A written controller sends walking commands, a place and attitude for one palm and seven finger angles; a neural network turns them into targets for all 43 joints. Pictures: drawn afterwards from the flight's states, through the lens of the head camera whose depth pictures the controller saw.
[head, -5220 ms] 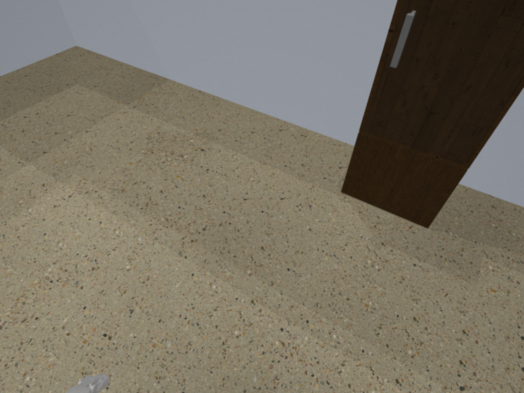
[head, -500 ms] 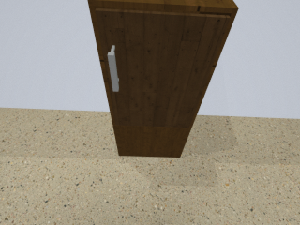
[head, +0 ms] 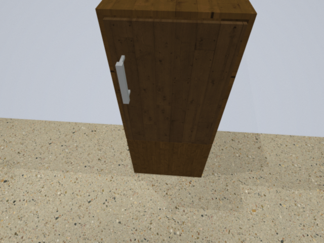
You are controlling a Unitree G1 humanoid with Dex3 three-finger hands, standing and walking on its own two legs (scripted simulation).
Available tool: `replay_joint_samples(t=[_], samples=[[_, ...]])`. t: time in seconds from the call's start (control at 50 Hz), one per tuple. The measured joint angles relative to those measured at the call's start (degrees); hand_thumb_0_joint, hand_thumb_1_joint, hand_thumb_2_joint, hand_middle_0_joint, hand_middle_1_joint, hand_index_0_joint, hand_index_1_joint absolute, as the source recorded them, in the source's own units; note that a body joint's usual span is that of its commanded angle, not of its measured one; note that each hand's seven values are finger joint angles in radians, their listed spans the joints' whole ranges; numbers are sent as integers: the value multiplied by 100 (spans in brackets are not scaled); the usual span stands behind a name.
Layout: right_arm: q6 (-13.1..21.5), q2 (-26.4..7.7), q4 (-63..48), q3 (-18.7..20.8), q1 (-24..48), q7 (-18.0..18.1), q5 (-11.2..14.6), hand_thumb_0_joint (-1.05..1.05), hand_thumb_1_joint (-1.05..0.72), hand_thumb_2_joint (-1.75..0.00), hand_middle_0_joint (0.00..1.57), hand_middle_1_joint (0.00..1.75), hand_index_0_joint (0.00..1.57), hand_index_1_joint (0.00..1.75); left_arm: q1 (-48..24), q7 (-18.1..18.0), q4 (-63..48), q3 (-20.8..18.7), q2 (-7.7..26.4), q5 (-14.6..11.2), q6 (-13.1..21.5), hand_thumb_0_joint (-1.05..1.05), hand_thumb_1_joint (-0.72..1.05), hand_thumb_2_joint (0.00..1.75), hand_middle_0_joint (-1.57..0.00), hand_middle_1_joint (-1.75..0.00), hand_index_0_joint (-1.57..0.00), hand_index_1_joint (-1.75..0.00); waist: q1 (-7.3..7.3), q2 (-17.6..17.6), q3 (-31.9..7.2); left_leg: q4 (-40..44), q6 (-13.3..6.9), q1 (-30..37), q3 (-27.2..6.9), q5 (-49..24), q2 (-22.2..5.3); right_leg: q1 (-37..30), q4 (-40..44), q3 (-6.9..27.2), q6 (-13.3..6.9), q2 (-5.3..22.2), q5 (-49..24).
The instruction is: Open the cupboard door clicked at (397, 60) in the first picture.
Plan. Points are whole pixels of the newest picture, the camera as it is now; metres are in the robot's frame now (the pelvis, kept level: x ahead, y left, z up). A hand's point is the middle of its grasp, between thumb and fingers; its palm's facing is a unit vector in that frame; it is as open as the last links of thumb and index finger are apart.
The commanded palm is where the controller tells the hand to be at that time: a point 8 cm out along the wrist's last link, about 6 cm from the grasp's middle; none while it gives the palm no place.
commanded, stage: look again from close up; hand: left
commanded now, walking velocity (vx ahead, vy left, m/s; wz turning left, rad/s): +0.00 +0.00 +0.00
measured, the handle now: (124, 80) +0.61 +0.17 +0.05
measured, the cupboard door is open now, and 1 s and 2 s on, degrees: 0 0 0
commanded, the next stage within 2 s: shuffle to correct the standing spot in 0.62 s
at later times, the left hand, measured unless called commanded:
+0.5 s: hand out of the picture +0.00 +0.22 -0.18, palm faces +0.02 -0.98 -0.21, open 7.3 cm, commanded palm none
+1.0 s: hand out of the picture +0.02 +0.19 -0.18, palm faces +0.00 -0.98 -0.18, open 7.3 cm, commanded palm none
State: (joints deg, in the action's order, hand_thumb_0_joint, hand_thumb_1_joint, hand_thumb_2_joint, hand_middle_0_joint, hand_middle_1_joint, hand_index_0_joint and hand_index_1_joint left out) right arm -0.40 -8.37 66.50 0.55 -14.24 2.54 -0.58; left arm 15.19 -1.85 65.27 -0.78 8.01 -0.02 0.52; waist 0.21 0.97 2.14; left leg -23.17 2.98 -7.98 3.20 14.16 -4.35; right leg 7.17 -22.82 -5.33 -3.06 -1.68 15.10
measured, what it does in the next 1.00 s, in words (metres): stands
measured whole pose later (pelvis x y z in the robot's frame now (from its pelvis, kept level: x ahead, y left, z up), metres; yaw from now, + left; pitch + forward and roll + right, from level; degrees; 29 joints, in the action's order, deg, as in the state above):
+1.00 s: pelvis +0.03 +0.02 -0.02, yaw -2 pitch +2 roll +1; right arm 1.0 -8.2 62.9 0.8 -19.0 2.1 -1.5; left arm 18.2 0.1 62.5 -1.5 7.6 1.7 -0.3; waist -0.4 0.9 0.9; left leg -32.8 -0.4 -12.1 4.8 22.5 -1.1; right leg 13.7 -35.1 -2.8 -1.1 0.8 23.3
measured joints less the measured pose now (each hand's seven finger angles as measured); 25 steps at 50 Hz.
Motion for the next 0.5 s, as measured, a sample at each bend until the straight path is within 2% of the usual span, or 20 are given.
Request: replay_joint_samples(t=[0.1,0.18,0.22,0.26,0.34,0.5], samples=[[9,-28,0,-8,19,-4,16,1,-92,-90,20,30,20,30,181,6,89,38,-97,8,0,0,92,90,-20,-30,-20,-30,25,-17,8,69,-10,63,24,-22,17,-41,35,21,12,14,-11],[-36,-163,-324,41,57,-75,34,1,-92,-90,20,30,20,30,341,-87,-51,102,-251,94,172,0,92,90,-20,-30,-20,-30,25,165,31,-999,-194,-510,-103,513,-13,185,-63,26,47,-75,-50],[19,-230,-501,67,24,-101,27,1,-92,-90,20,30,20,30,383,-61,-102,128,-302,109,179,0,91,90,-21,-30,-21,-30,-40,300,41,-894,-236,-543,-126,416,7,304,-237,-14,62,-105,15],[77,-198,-542,61,-23,-93,3,1,-92,-90,20,30,20,30,358,-47,-107,121,-266,90,140,0,91,90,-21,-30,-21,-30,-64,238,35,-876,-269,-522,-102,486,112,400,-489,-3,117,9,150],[132,-139,-543,-16,-222,-73,-31,1,-93,-90,20,30,20,30,311,-25,-169,83,-167,73,69,0,91,90,-21,-30,-21,-30,13,117,-93,-790,-365,-425,24,439,294,439,-656,115,230,197,242],[130,-18,-419,-123,-382,-80,-26,2,-93,-90,20,30,20,30,117,19,-282,60,22,70,40,0,91,90,-20,-30,-20,-30,4,47,-154,-523,-486,-291,154,314,481,464,-680,245,337,376,235]])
